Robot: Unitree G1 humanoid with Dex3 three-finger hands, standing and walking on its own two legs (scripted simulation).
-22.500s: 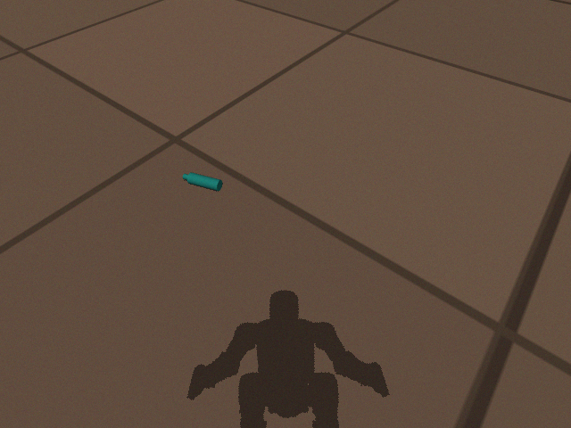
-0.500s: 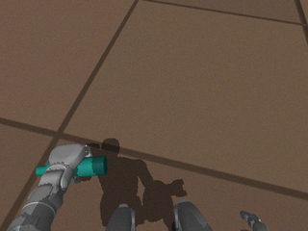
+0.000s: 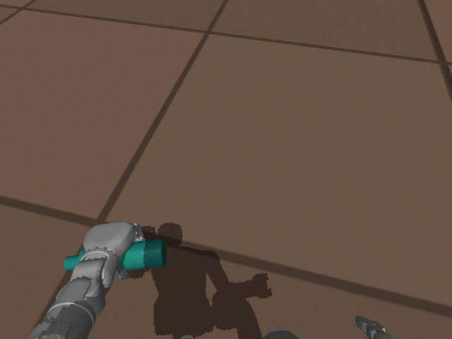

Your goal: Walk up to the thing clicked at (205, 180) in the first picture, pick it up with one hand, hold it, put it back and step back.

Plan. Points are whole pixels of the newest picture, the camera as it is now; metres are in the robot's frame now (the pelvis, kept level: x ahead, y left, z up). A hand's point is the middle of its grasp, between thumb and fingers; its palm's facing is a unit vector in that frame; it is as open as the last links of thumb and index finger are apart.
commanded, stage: hold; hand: left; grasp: from above
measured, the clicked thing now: (116, 257) +0.31 +0.23 -0.11
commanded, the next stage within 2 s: crouch in 1.90 s
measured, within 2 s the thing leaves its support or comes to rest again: neither
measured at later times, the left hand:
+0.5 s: hand (114, 248) +0.31 +0.22 -0.05, palm faces -0.49 -0.04 -0.87, open 8.6 cm
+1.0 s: hand (111, 250) +0.30 +0.21 -0.03, palm faces -0.48 -0.04 -0.88, open 8.7 cm
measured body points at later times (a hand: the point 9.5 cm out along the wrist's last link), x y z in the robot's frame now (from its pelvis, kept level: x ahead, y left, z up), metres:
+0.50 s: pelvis +0.02 +0.00 +0.02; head +0.05 -0.01 +0.47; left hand +0.33 +0.22 +0.00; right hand +0.13 -0.27 -0.10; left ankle +0.02 +0.12 -0.70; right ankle +0.03 -0.14 -0.70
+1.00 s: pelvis +0.01 +0.00 +0.03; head +0.03 -0.02 +0.48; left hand +0.32 +0.21 +0.02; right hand +0.13 -0.27 -0.09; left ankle +0.02 +0.12 -0.70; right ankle +0.03 -0.14 -0.70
